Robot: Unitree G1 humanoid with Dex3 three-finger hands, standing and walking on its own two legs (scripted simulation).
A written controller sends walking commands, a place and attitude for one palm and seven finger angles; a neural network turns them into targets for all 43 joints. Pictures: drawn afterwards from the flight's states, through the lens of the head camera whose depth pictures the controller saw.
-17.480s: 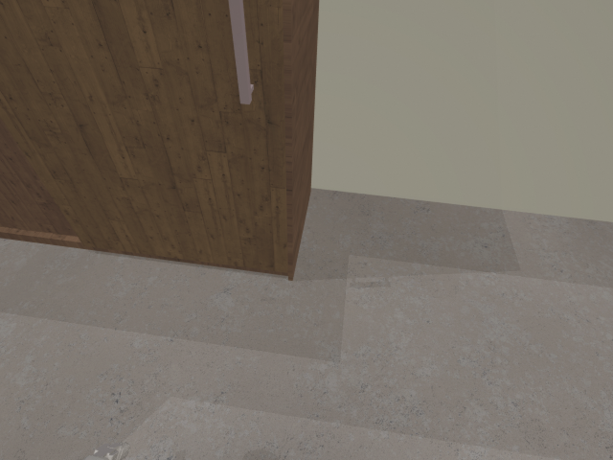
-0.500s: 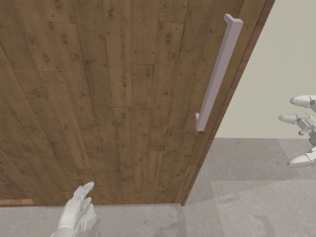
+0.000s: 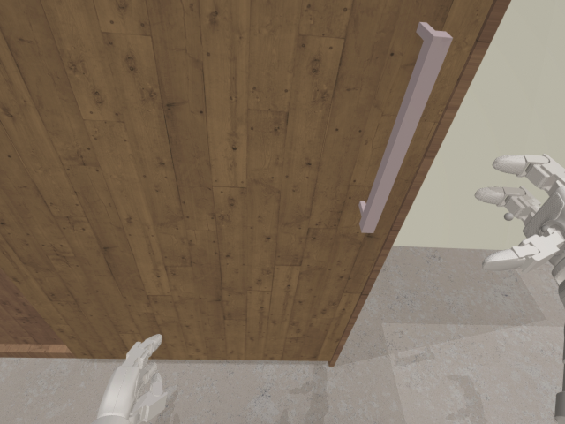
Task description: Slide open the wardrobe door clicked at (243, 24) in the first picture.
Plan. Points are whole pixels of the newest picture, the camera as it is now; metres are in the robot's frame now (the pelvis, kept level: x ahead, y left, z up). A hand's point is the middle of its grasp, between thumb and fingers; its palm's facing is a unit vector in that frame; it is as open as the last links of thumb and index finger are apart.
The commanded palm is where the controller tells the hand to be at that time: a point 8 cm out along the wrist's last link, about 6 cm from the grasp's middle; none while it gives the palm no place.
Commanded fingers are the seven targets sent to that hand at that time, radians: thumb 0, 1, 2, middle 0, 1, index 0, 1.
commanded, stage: move the hooked fingers beside the handle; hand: right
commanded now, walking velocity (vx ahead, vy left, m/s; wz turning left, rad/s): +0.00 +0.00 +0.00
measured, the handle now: (390, 144) +0.47 -0.14 +0.20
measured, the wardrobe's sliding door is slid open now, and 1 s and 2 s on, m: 0.00 0.00 0.00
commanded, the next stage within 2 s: feel for the door with the fingertips in 1.86 s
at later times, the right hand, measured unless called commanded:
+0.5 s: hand (472, 195) +0.37 -0.23 +0.20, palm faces +0.02 +1.00 -0.06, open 14.0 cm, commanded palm +0.34 -0.27 +0.20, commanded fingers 0.00 0.50 -0.30 0.30 1.20 0.30 1.20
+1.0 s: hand (450, 179) +0.40 -0.21 +0.19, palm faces -0.01 +1.00 -0.03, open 14.0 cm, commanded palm +0.38 -0.26 +0.19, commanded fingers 0.00 0.50 -0.30 0.30 1.20 0.30 1.20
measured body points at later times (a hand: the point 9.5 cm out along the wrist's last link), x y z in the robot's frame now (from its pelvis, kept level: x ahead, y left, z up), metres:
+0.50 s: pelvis +0.01 +0.00 +0.00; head +0.00 +0.03 +0.45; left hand +0.18 +0.24 -0.08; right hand +0.36 -0.28 +0.20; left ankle +0.03 +0.10 -0.74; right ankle -0.02 -0.11 -0.74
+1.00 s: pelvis +0.01 -0.01 +0.00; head +0.01 +0.01 +0.45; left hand +0.16 +0.24 -0.09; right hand +0.40 -0.26 +0.20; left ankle +0.03 +0.10 -0.74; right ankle -0.02 -0.11 -0.74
